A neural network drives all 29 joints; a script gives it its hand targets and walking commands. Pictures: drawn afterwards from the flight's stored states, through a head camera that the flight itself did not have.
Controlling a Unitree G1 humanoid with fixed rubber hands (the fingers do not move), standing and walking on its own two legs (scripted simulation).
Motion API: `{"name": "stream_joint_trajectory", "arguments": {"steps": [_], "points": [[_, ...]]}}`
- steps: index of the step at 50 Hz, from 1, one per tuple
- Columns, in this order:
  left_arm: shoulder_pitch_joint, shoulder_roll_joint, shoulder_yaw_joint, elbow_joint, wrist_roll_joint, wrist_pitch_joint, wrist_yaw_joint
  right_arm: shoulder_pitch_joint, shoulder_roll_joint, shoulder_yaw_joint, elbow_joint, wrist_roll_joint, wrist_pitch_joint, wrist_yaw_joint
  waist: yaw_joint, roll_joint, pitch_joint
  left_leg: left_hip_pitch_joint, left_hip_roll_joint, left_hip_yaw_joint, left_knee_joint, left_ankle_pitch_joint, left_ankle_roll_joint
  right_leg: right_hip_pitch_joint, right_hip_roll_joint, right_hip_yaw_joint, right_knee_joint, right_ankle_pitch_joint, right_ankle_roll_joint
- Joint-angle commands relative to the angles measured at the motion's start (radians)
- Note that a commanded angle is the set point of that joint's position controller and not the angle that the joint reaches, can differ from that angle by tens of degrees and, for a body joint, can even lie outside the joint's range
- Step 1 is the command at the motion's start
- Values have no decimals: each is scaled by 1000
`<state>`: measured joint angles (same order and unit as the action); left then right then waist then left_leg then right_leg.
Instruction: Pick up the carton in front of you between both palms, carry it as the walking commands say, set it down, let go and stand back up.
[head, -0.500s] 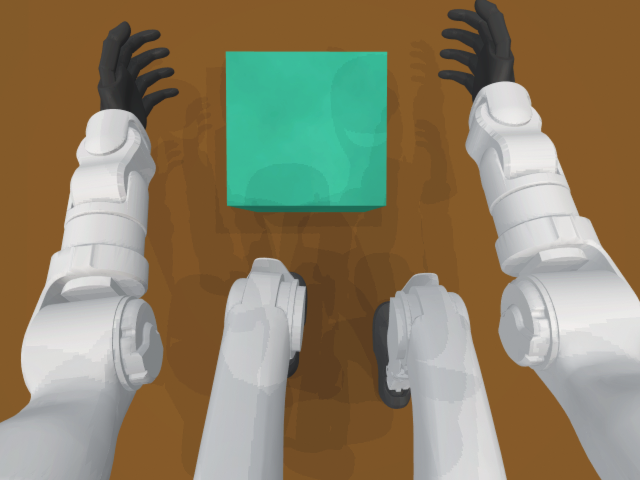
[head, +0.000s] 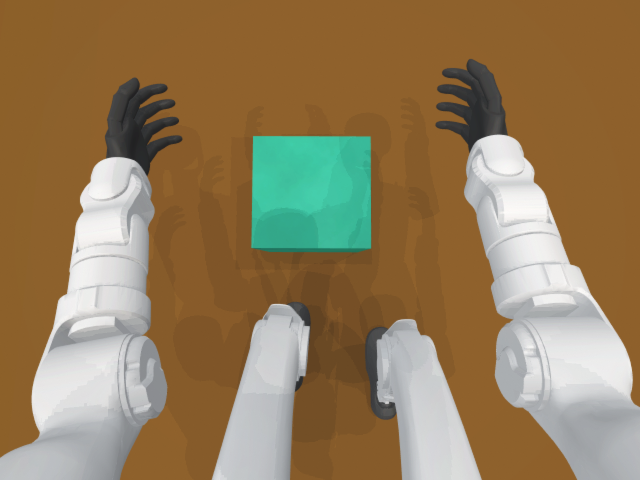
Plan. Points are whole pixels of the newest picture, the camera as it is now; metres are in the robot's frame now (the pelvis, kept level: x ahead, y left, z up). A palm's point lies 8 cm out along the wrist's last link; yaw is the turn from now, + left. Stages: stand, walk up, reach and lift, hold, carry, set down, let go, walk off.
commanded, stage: set down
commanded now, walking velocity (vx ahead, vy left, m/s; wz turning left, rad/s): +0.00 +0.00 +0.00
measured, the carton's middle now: (312, 202) +0.46 +0.08 -0.47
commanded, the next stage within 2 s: let go in 0.06 s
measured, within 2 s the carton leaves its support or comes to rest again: neither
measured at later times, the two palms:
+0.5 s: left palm (41, 226) +0.35 +0.28 +0.02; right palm (585, 212) +0.40 -0.16 +0.02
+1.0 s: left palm (2, 415) +0.24 +0.22 +0.11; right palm out of the picture +0.27 -0.24 +0.11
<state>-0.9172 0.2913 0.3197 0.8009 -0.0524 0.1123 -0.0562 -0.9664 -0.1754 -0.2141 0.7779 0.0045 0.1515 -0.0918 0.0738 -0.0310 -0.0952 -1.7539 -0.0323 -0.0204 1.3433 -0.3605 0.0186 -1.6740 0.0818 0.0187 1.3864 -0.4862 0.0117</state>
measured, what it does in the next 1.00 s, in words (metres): rises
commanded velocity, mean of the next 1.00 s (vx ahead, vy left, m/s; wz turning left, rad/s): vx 0.00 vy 0.00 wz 0.00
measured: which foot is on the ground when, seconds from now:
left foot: down 0.00-1.00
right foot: down 0.00-1.00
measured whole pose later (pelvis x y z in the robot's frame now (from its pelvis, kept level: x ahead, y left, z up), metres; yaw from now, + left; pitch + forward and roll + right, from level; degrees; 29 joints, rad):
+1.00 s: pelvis +0.10 -0.02 +0.18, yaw +3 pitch +0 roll +1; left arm 0.24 0.22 0.04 0.43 -0.01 0.07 -0.08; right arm 0.22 -0.21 -0.05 0.44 -0.01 0.06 0.06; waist 0.01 -0.02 0.06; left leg -0.21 -0.04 -0.04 0.41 -0.21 0.00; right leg -0.14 0.04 0.05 0.44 -0.30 -0.04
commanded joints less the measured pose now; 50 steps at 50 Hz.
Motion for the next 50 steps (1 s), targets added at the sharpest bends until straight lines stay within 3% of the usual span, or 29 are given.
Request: {"name": "stream_joint_trajectory", "arguments": {"steps": [1, 7, 13, 19, 30, 35, 40, 46, 50], "points": [[-169, 124, 24, -93, 13, -30, -4, -184, -75, -10, -99, -7, -29, 8, 36, 22, -901, 822, -9, 28, -155, 372, -47, 325, 15, -38, -225, 199, 39], [-77, 102, 22, -67, 57, -48, -18, -79, -53, -23, -84, -56, -41, 14, 21, 11, -881, 924, -3, 15, -269, 390, -41, 434, 3, -30, -344, 238, 45], [173, 101, -28, -173, 114, -52, -38, 196, -21, -1, -194, -101, -45, -7, 16, 37, -894, 1181, 1, -6, -387, 474, -24, 580, 3, -29, -470, 296, 41], [381, 69, -99, -289, 85, -75, -41, 393, -24, 33, -304, -76, -87, 20, 8, 80, -699, 1386, 28, -56, -495, 529, -18, 621, -9, -20, -583, 281, 21], [836, 3, -188, -342, 35, -138, -17, 837, -52, 76, -289, -53, -163, 80, -29, 76, -473, 1658, 45, -93, -644, 752, -30, 862, -21, 7, -767, 364, 4], [999, 2, -212, -403, 32, -153, -7, 975, -74, 100, -337, -41, -186, 98, -39, 53, -326, 1707, 32, -68, -758, 690, -36, 1095, -32, 13, -876, 422, 3], [1101, 2, -243, -445, 29, -140, -6, 1095, -90, 120, -386, -28, -181, 118, -56, 9, -154, 1703, 10, -32, -874, 526, -37, 1312, -49, 22, -976, 467, 4], [1112, 24, -252, -467, 39, -81, -15, 1140, -99, 150, -421, -9, -124, 144, -67, -10, 51, 1732, -9, 3, -935, 317, -30, 1379, -79, 33, -1056, 359, 1], [1099, 37, -241, -470, 53, -31, -23, 1140, -101, 155, -439, -7, -81, 152, -70, -21, 145, 1794, -21, 19, -923, 261, -29, 1337, -104, 44, -1089, 282, -9]]}}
